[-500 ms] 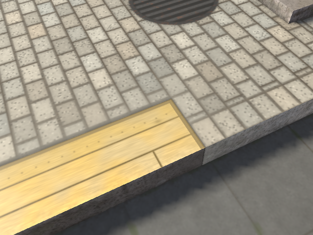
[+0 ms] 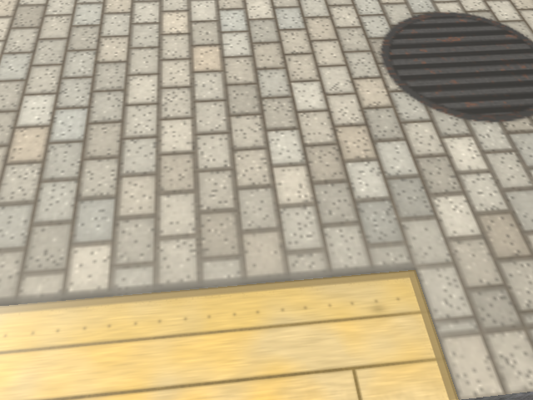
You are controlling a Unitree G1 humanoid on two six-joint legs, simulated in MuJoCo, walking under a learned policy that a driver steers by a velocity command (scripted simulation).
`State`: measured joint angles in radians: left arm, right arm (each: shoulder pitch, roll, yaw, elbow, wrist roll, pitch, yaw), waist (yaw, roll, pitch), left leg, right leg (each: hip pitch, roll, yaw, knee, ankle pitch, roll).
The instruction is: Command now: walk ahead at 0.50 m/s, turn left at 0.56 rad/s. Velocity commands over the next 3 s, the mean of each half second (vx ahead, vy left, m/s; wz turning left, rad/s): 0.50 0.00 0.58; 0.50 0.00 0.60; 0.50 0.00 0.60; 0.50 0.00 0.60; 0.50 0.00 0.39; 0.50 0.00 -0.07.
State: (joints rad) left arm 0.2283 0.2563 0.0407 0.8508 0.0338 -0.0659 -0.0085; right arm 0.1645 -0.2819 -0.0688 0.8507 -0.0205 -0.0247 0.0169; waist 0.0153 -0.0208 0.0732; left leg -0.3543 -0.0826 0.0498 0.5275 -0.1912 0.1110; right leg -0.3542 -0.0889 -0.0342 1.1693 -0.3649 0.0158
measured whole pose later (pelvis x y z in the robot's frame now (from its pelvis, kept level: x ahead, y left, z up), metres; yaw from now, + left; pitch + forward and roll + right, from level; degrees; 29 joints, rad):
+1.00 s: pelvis +0.55 -0.03 +0.17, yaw +34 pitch +1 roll -1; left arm 0.38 0.23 0.05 0.87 -0.01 -0.10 0.03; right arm 0.07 -0.25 -0.03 0.59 0.03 -0.01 0.05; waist 0.09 0.01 0.01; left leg -0.76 0.04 0.04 0.85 0.00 0.06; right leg 0.02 -0.03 -0.23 0.29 -0.32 0.00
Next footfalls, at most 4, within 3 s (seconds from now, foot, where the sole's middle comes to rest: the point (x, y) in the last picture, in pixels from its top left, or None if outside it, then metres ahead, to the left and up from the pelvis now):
0.58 right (345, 328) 0.56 -0.16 -0.61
1.14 left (196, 267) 0.70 0.19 -0.61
1.60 right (189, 157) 1.06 0.25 -0.61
2.12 left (54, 189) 0.93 0.60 -0.61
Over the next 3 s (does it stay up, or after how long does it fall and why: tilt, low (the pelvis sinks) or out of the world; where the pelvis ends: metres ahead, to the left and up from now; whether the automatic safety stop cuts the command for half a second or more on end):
stays up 1.12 0.88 0.17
